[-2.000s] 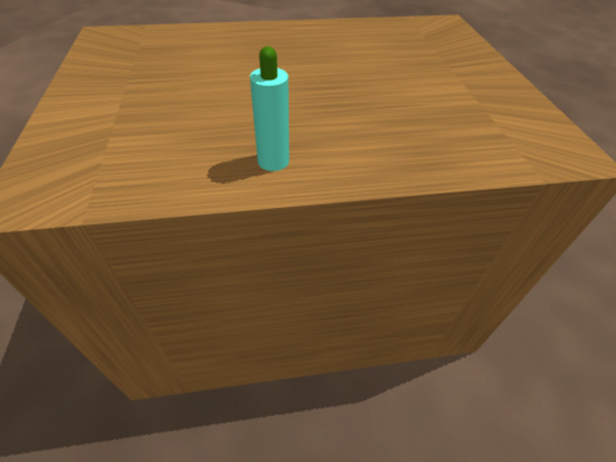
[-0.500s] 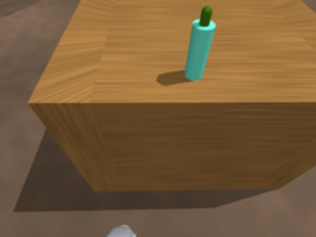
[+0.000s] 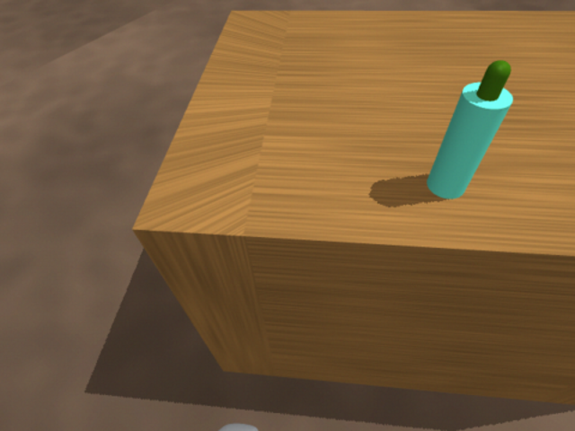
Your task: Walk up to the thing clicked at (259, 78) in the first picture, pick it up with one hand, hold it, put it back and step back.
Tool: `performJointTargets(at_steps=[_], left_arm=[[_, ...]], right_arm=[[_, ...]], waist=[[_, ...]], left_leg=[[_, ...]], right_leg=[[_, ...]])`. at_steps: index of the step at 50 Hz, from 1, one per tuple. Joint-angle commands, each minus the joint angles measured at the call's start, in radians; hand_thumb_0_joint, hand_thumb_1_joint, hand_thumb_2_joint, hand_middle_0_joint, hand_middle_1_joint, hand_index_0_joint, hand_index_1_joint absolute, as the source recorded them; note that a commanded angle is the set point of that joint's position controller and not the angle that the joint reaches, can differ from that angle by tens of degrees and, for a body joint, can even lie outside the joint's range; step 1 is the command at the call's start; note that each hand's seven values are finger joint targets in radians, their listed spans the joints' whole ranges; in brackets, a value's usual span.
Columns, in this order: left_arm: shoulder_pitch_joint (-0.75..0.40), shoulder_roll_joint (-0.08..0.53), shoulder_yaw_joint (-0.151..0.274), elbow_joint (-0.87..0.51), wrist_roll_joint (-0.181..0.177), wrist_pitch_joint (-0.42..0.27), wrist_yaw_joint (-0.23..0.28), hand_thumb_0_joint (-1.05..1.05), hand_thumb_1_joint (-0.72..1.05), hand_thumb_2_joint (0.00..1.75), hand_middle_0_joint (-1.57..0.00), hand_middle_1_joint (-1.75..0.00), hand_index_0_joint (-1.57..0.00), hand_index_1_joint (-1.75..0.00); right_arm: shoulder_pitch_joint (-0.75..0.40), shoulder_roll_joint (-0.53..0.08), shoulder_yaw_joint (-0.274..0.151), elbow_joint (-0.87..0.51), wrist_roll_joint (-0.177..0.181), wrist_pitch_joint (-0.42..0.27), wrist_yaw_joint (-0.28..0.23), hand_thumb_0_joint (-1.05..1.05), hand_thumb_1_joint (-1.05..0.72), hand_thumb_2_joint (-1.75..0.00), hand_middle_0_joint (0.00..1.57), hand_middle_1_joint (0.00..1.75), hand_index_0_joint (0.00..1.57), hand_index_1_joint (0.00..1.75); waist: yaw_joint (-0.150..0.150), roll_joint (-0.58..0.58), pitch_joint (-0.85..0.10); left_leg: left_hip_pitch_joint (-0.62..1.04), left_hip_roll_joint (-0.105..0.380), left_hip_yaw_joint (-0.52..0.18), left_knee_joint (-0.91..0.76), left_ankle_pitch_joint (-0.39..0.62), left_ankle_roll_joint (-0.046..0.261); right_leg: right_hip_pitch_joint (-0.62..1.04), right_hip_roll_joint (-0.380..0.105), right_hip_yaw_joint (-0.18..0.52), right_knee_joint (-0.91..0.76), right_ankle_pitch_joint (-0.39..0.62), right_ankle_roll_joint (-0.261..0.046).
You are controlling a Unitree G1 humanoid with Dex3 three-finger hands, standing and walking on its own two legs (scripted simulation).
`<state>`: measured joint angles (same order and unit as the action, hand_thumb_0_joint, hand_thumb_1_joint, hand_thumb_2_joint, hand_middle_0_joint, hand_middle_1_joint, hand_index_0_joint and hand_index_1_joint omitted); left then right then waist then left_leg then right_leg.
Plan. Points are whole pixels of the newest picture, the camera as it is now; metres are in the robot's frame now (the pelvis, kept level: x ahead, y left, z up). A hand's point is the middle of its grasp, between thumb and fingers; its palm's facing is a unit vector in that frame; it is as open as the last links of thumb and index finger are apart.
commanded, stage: walk up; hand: right
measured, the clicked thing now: (469, 133) +0.49 -0.22 +0.14
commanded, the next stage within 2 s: stand in 1.60 s
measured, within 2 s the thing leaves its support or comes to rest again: neither
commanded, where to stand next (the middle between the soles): +0.06 +0.00 m, yaw -2 degrees
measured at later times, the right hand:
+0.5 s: hand out of the picture +0.11 -0.24 -0.14, palm faces -0.02 +0.92 -0.39, open 7.4 cm
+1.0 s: hand out of the picture +0.08 -0.25 -0.13, palm faces +0.00 +0.93 -0.36, open 7.4 cm
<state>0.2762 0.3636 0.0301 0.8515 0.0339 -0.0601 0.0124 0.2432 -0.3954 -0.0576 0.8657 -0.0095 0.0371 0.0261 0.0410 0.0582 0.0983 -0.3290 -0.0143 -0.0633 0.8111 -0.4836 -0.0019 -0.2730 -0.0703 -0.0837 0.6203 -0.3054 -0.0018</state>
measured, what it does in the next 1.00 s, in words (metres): steps on the spot: left foot, then right foot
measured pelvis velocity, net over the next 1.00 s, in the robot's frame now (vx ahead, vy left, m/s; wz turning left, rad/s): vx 0.00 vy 0.00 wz -0.02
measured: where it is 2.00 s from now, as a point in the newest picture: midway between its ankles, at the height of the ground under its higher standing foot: outside the picture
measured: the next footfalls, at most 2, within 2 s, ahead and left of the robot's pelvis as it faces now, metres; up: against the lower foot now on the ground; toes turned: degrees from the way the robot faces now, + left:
left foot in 0.04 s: +0.06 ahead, +0.15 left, +0.00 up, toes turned -2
right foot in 0.32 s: +0.06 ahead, -0.13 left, +0.00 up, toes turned -1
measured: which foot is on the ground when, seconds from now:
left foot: up 0.00-0.02, down 0.04-1.00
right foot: down 0.00-0.06, up 0.08-0.30, down 0.32-1.00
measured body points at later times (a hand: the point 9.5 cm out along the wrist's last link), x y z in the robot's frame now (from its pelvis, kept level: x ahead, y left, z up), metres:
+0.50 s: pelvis +0.01 +0.02 +0.00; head +0.04 +0.03 +0.45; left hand +0.12 +0.33 -0.12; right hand +0.11 -0.29 -0.11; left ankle +0.02 +0.15 -0.73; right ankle +0.02 -0.12 -0.73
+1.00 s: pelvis +0.00 +0.00 +0.02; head +0.01 +0.01 +0.47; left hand +0.09 +0.30 -0.11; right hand +0.08 -0.30 -0.11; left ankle +0.02 +0.15 -0.73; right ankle +0.02 -0.12 -0.73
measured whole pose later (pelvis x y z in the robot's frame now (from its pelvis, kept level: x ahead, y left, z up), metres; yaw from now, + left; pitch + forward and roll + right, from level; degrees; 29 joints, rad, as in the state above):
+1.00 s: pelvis +0.00 +0.00 +0.02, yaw -1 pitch -3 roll +0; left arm 0.09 0.34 0.03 1.13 0.00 0.01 -0.02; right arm 0.10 -0.35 -0.01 1.13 -0.01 -0.02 0.00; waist 0.01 0.00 0.06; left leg -0.13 0.03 -0.02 0.37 -0.19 -0.03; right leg -0.13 -0.02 0.00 0.36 -0.17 0.01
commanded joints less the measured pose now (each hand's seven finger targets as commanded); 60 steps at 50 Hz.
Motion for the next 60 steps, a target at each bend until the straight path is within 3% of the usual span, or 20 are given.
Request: performJointTargets(at_steps=[1, 2, 3, 4, 5, 8, 11, 13, 14, 15, 16, 17, 18, 19, 21, 22, 29, 36, 54, 60], left_arm=[[-0.056, 0.232, 0.065, -0.059, -0.024, 0.019, 0.006, 0.0, 0.9, 0.9, -0.2, -0.3, -0.2, -0.3], [-0.05, 0.184, 0.049, -0.061, -0.031, 0.03, 0.004, 0.0, 0.9, 0.9, -0.2, -0.3, -0.2, -0.3], [-0.035, 0.147, 0.038, -0.068, -0.038, 0.043, -0.001, 0.0, 0.9, 0.9, -0.2, -0.3, -0.2, -0.3], [-0.094, 0.225, 0.06, -0.036, -0.035, 0.059, 0.01, 0.0, 0.9, 0.9, -0.2, -0.3, -0.2, -0.3], [-0.117, 0.226, 0.059, -0.037, -0.037, 0.064, 0.01, 0.0, 0.9, 0.9, -0.2, -0.3, -0.2, -0.3], [-0.097, 0.204, 0.049, 0.001, -0.049, 0.058, 0.01, 0.0, 0.9, 0.9, -0.2, -0.3, -0.2, -0.3], [-0.121, 0.194, 0.047, 0.028, -0.038, 0.057, 0.002, 0.0, 0.9, 0.9, -0.2, -0.3, -0.2, -0.3], [-0.11, 0.193, 0.046, 0.046, -0.034, 0.057, 0.001, 0.0, 0.9, 0.9, -0.2, -0.3, -0.2, -0.3], [-0.101, 0.2, 0.049, 0.057, -0.031, 0.052, -0.001, 0.0, 0.9, 0.9, -0.2, -0.3, -0.2, -0.3], [-0.105, 0.229, 0.055, 0.066, -0.026, 0.048, -0.001, 0.0, 0.9, 0.9, -0.2, -0.3, -0.2, -0.3], [-0.098, 0.265, 0.063, 0.069, -0.021, 0.042, 0.0, 0.0, 0.9, 0.9, -0.2, -0.3, -0.2, -0.3], [-0.148, 0.285, 0.059, 0.061, -0.032, 0.043, -0.006, 0.0, 0.9, 0.9, -0.2, -0.3, -0.2, -0.3], [-0.193, 0.277, 0.051, 0.052, -0.032, 0.045, -0.011, 0.0, 0.9, 0.9, -0.2, -0.3, -0.2, -0.3], [-0.222, 0.251, 0.042, 0.055, -0.034, 0.048, -0.014, 0.0, 0.9, 0.9, -0.2, -0.3, -0.2, -0.3], [-0.229, 0.229, 0.034, 0.069, -0.035, 0.056, -0.016, 0.0, 0.9, 0.9, -0.2, -0.3, -0.2, -0.3], [-0.213, 0.221, 0.033, 0.086, -0.035, 0.058, -0.018, 0.0, 0.9, 0.9, -0.2, -0.3, -0.2, -0.3], [-0.238, 0.22, 0.03, 0.143, -0.038, 0.049, -0.023, 0.0, 0.9, 0.9, -0.2, -0.3, -0.2, -0.3], [-0.259, 0.205, 0.033, 0.18, -0.033, 0.05, -0.023, 0.0, 0.9, 0.9, -0.2, -0.3, -0.2, -0.3], [-0.243, 0.194, 0.046, 0.226, -0.025, 0.05, -0.024, 0.0, 0.9, 0.9, -0.2, -0.3, -0.2, -0.3], [-0.225, 0.187, 0.044, 0.226, -0.027, 0.051, -0.025, 0.0, 0.9, 0.9, -0.2, -0.3, -0.2, -0.3]], right_arm=[[0.083, -0.158, -0.045, -0.01, -0.005, -0.066, -0.029, 0.0, -0.9, -0.9, 0.2, 0.3, 0.2, 0.3], [0.06, -0.196, -0.052, -0.018, -0.013, -0.079, -0.038, 0.0, -0.9, -0.9, 0.2, 0.3, 0.2, 0.3], [0.004, -0.278, -0.059, -0.045, -0.015, -0.092, -0.044, 0.0, -0.9, -0.9, 0.2, 0.3, 0.2, 0.3], [-0.003, -0.311, -0.063, -0.034, 0.004, -0.093, -0.045, 0.0, -0.9, -0.9, 0.2, 0.3, 0.2, 0.3], [-0.016, -0.28, -0.057, -0.024, -0.001, -0.097, -0.05, 0.0, -0.9, -0.9, 0.2, 0.3, 0.2, 0.3], [-0.028, -0.249, -0.039, -0.006, 0.002, -0.105, -0.064, 0.0, -0.9, -0.9, 0.2, 0.3, 0.2, 0.3], [-0.046, -0.24, -0.031, -0.004, 0.003, -0.094, -0.067, 0.0, -0.9, -0.9, 0.2, 0.3, 0.2, 0.3], [-0.08, -0.242, -0.028, -0.01, 0.01, -0.084, -0.069, 0.0, -0.9, -0.9, 0.2, 0.3, 0.2, 0.3], [-0.095, -0.241, -0.026, -0.01, 0.015, -0.079, -0.068, 0.0, -0.9, -0.9, 0.2, 0.3, 0.2, 0.3], [-0.102, -0.229, -0.022, -0.01, 0.021, -0.076, -0.068, 0.0, -0.9, -0.9, 0.2, 0.3, 0.2, 0.3], [-0.1, -0.206, -0.016, -0.014, 0.03, -0.077, -0.067, 0.0, -0.9, -0.9, 0.2, 0.3, 0.2, 0.3], [-0.098, -0.183, -0.011, -0.002, 0.031, -0.072, -0.064, 0.0, -0.9, -0.9, 0.2, 0.3, 0.2, 0.3], [-0.096, -0.171, -0.01, 0.019, 0.021, -0.071, -0.064, 0.0, -0.9, -0.9, 0.2, 0.3, 0.2, 0.3], [-0.11, -0.18, -0.011, 0.035, 0.012, -0.073, -0.06, 0.0, -0.9, -0.9, 0.2, 0.3, 0.2, 0.3], [-0.155, -0.219, -0.012, 0.052, 0.004, -0.084, -0.053, 0.0, -0.9, -0.9, 0.2, 0.3, 0.2, 0.3], [-0.166, -0.22, -0.007, 0.059, 0.004, -0.088, -0.051, 0.0, -0.9, -0.9, 0.2, 0.3, 0.2, 0.3], [-0.2, -0.183, 0.011, 0.117, 0.009, -0.088, -0.043, 0.0, -0.9, -0.9, 0.2, 0.3, 0.2, 0.3], [-0.201, -0.18, 0.011, 0.163, 0.005, -0.085, -0.04, 0.0, -0.9, -0.9, 0.2, 0.3, 0.2, 0.3], [-0.192, -0.165, 0.01, 0.204, -0.004, -0.08, -0.038, 0.0, -0.9, -0.9, 0.2, 0.3, 0.2, 0.3], [-0.187, -0.168, 0.01, 0.205, -0.003, -0.084, -0.041, 0.0, -0.9, -0.9, 0.2, 0.3, 0.2, 0.3]], waist=[[-0.059, -0.176, -0.135], [-0.048, -0.083, -0.151], [-0.021, 0.067, -0.147], [-0.062, 0.078, -0.113], [-0.051, 0.042, -0.085], [-0.034, 0.129, -0.108], [-0.048, 0.15, -0.143], [-0.033, 0.118, -0.155], [-0.021, 0.096, -0.172], [-0.022, 0.046, -0.184], [-0.021, -0.012, -0.216], [-0.038, -0.078, -0.211], [-0.052, -0.112, -0.181], [-0.057, -0.094, -0.139], [-0.035, -0.059, -0.104], [-0.024, -0.041, -0.107], [-0.03, -0.061, -0.125], [-0.035, -0.085, -0.136], [-0.039, -0.061, -0.089], [-0.035, -0.039, -0.118]], left_leg=[[0.192, -0.009, 0.069, -0.378, 0.356, 0.003], [0.222, 0.092, -0.082, -0.398, 0.477, 0.039], [0.212, 0.305, -0.383, -0.416, 0.564, 0.135], [0.085, 0.368, -0.426, -0.409, 0.61, 0.252], [0.106, 0.342, -0.374, -0.386, 0.686, 0.254], [0.249, 0.269, -0.206, -0.291, 0.976, 0.186], [0.261, 0.245, -0.177, -0.254, 1.051, 0.169], [0.216, 0.225, -0.134, -0.226, 0.972, 0.151], [0.184, 0.201, -0.109, -0.204, 0.908, 0.12], [0.109, 0.171, -0.091, -0.19, 0.789, 0.088], [0.05, 0.14, -0.069, -0.161, 0.664, 0.058], [0.089, 0.066, -0.018, -0.166, 0.401, 0.037], [0.147, 0.06, -0.013, -0.201, 0.292, 0.029], [0.132, 0.08, -0.041, -0.268, 0.294, 0.033], [0.084, 0.145, -0.108, -0.367, 0.36, 0.067], [0.07, 0.167, -0.133, -0.385, 0.361, 0.079], [0.144, 0.105, -0.037, -0.407, 0.372, 0.03], [0.185, 0.118, -0.029, -0.472, 0.39, 0.025], [0.179, 0.124, -0.027, -0.529, 0.29, 0.015], [0.182, 0.135, -0.032, -0.541, 0.338, 0.015]], right_leg=[[0.008, -0.104, 0.077, 0.059, 0.442, -0.114], [-0.051, -0.065, 0.063, 0.14, 0.299, -0.068], [-0.157, 0.034, 0.066, 0.164, 0.012, -0.008], [-0.077, 0.026, 0.121, 0.255, -0.272, -0.016], [-0.106, 0.025, 0.156, 0.291, -0.292, -0.023], [-0.161, 0.009, 0.144, 0.221, -0.203, -0.036], [-0.088, 0.033, 0.09, 0.123, -0.171, -0.03], [0.003, 0.043, 0.069, -0.01, -0.055, -0.039], [0.07, 0.035, 0.08, -0.085, 0.097, -0.046], [0.16, 0.001, 0.119, -0.097, 0.326, -0.06], [0.241, -0.07, 0.194, -0.09, 0.484, -0.094], [0.143, -0.127, 0.242, -0.09, 0.46, -0.143], [0.06, -0.15, 0.264, -0.103, 0.388, -0.152], [0.04, -0.114, 0.227, -0.104, 0.319, -0.118], [0.061, -0.034, 0.155, -0.074, 0.243, -0.058], [0.094, -0.023, 0.147, -0.075, 0.197, -0.051], [0.134, -0.058, 0.179, -0.218, 0.23, -0.056], [0.16, -0.056, 0.168, -0.282, 0.209, -0.038], [0.118, -0.046, 0.185, -0.359, 0.082, -0.024], [0.157, -0.044, 0.173, -0.33, 0.169, -0.024]])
